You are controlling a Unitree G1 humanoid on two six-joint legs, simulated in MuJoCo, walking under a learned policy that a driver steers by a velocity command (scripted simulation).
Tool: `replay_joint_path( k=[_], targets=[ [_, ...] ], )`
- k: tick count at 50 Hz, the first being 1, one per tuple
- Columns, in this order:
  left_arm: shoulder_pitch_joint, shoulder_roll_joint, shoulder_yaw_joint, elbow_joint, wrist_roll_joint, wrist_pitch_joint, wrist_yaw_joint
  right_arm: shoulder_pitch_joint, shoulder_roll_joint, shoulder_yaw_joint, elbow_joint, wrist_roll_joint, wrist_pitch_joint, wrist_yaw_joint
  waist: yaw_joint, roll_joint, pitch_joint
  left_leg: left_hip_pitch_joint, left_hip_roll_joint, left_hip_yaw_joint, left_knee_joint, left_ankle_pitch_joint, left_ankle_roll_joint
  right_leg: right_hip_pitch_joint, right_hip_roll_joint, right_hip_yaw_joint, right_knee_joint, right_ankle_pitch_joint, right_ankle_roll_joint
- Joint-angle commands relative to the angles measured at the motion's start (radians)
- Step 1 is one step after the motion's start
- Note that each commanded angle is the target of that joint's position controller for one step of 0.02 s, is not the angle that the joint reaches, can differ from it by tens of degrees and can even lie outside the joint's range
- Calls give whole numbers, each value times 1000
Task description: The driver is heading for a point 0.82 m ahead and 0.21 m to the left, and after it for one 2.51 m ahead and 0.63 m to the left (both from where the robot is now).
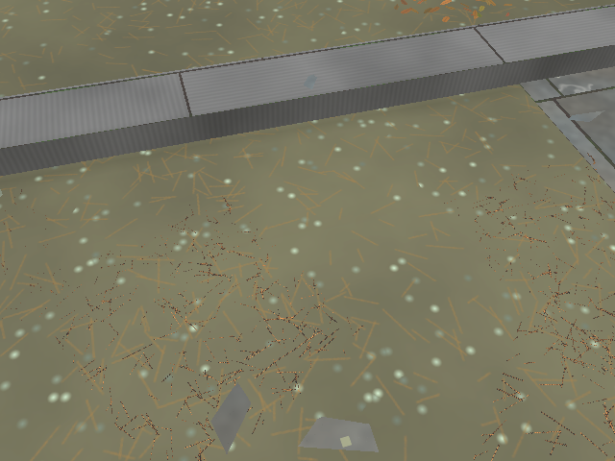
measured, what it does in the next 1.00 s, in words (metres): walks ahead, turning left: right foot, then left foot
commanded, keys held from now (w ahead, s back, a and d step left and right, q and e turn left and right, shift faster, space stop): w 0.24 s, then w+q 0.76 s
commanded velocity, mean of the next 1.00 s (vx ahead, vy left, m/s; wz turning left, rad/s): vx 0.50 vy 0.00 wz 0.32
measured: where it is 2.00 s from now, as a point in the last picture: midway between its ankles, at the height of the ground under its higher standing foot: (202, 266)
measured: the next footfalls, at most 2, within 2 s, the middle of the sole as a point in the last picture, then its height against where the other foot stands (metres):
right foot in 0.26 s outside the picture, level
left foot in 0.80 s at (255, 422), level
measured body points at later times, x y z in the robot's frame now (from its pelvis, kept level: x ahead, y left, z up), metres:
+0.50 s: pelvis +0.27 -0.08 +0.00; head +0.29 -0.09 +0.45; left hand +0.32 +0.20 -0.12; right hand +0.40 -0.35 -0.13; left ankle +0.32 +0.10 -0.66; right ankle +0.27 -0.16 -0.75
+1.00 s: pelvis +0.54 +0.02 -0.01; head +0.57 +0.04 +0.44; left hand +0.59 +0.33 -0.11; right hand +0.73 -0.21 -0.12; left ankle +0.54 +0.09 -0.75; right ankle +0.61 -0.15 -0.67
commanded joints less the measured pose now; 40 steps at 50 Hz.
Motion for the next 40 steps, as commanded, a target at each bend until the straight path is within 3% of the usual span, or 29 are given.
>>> replay_joint_path(
  k=[1,5,8,10,11,12,13,14,15,16,17,18,19,22,26,30,33,35,38,39,40],
  targets=[
    [-31,35,4,-57,2,-9,-5,-52,-164,-38,-60,6,-15,-14,23,95,11,-12,253,-160,-172,173,158,-2,-13,6,-166,177,10],
    [-160,29,-3,-89,-8,-21,-21,23,-186,-42,-21,18,-4,-18,-27,93,36,37,260,-126,-156,143,139,41,24,-23,-336,278,6],
    [-213,46,0,-114,-12,-27,-37,52,-194,-47,5,24,12,-22,-31,102,52,135,305,-142,-110,160,124,23,36,-14,-401,215,-22],
    [-191,65,6,-113,-11,-31,-43,46,-205,-53,13,26,22,-27,-5,115,38,184,327,-151,-59,234,107,68,49,-23,-428,142,-48],
    [-139,82,15,-100,-9,-33,-43,30,-211,-54,13,27,27,-29,30,122,9,190,318,-138,4,353,93,151,71,-45,-448,119,-65],
    [-23,113,34,-63,-4,-33,-39,17,-199,-49,11,27,33,-31,91,110,-62,170,275,-99,143,492,70,318,101,-74,-473,120,-90],
    [144,169,58,-21,4,-33,-29,29,-152,-30,-1,15,33,-32,156,65,-191,33,219,-67,378,413,36,599,28,-1,-438,141,-136],
    [254,276,85,-5,17,-25,-21,129,-49,5,-29,5,16,-25,145,-162,-342,-376,64,-4,777,17,-42,999,-234,415,-471,9,-280],
    [281,205,66,-1,6,-21,-23,112,-75,1,-13,17,-4,-22,169,-210,-394,-526,21,-145,938,-428,-42,1024,-295,660,-612,-137,-314],
    [218,153,47,-5,4,-23,-21,33,-163,-26,-33,47,-13,-17,168,-126,-237,-611,76,-183,1007,-378,-27,902,-267,531,-636,-202,-262],
    [148,124,37,-14,5,-25,-19,-24,-164,-28,-48,52,-14,-18,138,-83,-146,-607,128,-156,978,-286,-20,768,-232,400,-661,-172,-227],
    [85,90,27,-15,6,-28,-21,-47,-155,-31,-50,41,-8,-22,109,-56,-75,-577,160,-145,921,-211,-26,648,-192,304,-703,-115,-209],
    [43,63,20,-15,12,-38,-22,-31,-144,-38,-41,35,7,-27,75,-78,-41,-519,189,-154,875,-153,-31,564,-158,221,-740,-53,-189],
    [14,64,27,7,22,-59,-22,3,-89,-35,-29,35,43,-29,38,-63,-12,-462,198,-158,845,-60,-53,468,-134,73,-806,104,-192],
    [41,87,36,43,27,-61,-4,-75,-75,-37,-61,26,46,-26,49,-24,21,-540,186,-171,671,126,-69,511,-121,-64,-826,228,-185],
    [73,114,41,65,17,-49,10,-204,-43,-22,-108,20,38,0,97,-1,61,-513,174,-82,457,251,-58,553,-117,-167,-841,255,-165],
    [129,131,50,93,5,-27,14,-290,-35,-15,-157,21,38,18,128,14,91,-566,166,-48,374,210,-35,677,-155,-199,-804,319,-163],
    [141,142,55,103,-4,-8,16,-317,-40,-17,-187,23,39,31,124,7,93,-573,149,-16,345,135,-13,750,-176,-219,-750,432,-153],
    [108,183,67,91,-12,16,27,-234,-88,-43,-199,25,47,40,48,-49,5,-392,58,69,349,-15,44,787,-176,-258,-544,908,-121],
    [94,192,69,87,-14,24,30,-126,-126,-64,-178,29,49,37,-16,-52,-56,-249,18,84,334,-34,72,757,-160,-269,-388,984,-106],
    [76,186,64,79,-16,24,33,38,-184,-98,-138,30,52,22,-105,-20,-138,10,-8,54,253,28,113,631,-117,-286,-158,878,-70]
  ],
)
Keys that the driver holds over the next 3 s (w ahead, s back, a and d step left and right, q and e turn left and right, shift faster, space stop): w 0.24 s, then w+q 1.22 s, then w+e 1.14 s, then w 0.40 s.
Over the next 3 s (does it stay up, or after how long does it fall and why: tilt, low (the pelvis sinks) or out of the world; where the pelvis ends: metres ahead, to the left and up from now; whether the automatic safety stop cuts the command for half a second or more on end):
stays up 1.55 0.46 0.07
